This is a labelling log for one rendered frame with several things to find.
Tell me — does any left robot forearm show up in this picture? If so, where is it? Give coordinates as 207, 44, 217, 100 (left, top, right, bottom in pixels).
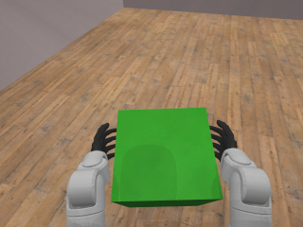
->
66, 150, 111, 227

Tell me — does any right robot forearm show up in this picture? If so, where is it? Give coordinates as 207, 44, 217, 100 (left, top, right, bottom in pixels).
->
220, 148, 273, 227

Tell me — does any left robot hand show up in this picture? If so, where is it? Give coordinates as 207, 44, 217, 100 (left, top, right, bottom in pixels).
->
91, 123, 116, 160

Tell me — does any carton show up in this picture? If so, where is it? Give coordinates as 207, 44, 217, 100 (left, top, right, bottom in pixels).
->
111, 107, 223, 208

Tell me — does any right robot hand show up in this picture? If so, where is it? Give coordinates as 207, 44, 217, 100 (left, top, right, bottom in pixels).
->
209, 120, 238, 162

